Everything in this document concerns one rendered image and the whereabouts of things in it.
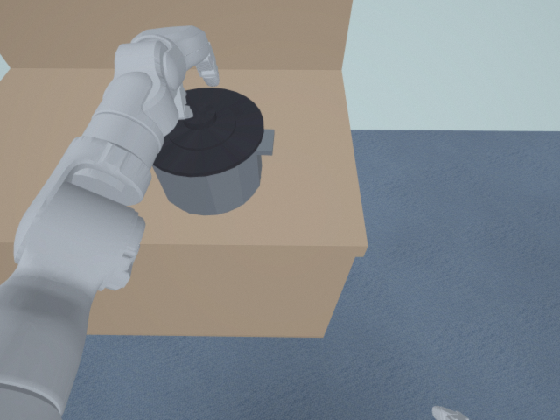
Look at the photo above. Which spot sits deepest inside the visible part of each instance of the left robot forearm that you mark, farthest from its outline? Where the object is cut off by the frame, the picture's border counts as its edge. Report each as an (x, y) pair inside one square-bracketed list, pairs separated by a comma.
[(114, 155)]

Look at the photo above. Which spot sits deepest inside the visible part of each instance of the pot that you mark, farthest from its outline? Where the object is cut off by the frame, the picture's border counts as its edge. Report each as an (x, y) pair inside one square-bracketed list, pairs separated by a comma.
[(218, 193)]

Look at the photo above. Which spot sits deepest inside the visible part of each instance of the robot left hand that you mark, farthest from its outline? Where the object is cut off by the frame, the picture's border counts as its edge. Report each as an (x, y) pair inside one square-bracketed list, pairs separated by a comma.
[(197, 51)]

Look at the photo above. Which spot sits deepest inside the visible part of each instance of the knob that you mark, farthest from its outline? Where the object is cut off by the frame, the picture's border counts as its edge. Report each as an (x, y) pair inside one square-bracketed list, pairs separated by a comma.
[(204, 116)]

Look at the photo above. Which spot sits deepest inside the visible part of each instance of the table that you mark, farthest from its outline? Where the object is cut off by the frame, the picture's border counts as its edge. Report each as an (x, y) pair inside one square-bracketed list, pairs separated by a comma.
[(273, 267)]

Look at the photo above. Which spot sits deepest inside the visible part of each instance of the lid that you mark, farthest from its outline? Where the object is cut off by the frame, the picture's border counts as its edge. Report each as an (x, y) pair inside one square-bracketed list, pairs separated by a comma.
[(232, 139)]

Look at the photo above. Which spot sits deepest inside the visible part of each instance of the left robot upper arm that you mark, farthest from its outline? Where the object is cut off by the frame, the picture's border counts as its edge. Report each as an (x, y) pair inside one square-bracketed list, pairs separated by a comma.
[(83, 243)]

